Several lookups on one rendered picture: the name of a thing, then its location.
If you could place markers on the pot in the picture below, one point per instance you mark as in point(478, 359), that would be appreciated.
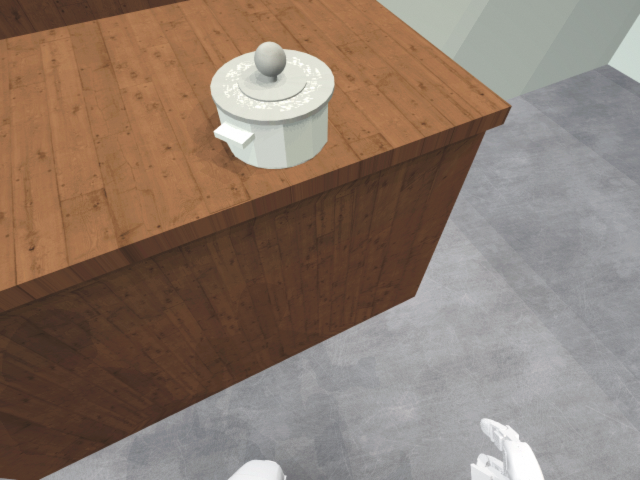
point(275, 146)

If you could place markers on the lid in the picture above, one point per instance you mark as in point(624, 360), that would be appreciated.
point(302, 89)

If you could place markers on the table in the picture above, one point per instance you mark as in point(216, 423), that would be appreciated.
point(144, 267)

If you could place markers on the knob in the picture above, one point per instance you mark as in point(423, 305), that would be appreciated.
point(270, 59)

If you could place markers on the right robot hand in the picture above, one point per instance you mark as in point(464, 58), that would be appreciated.
point(519, 461)

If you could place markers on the robot left thigh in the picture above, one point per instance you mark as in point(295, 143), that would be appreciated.
point(259, 470)

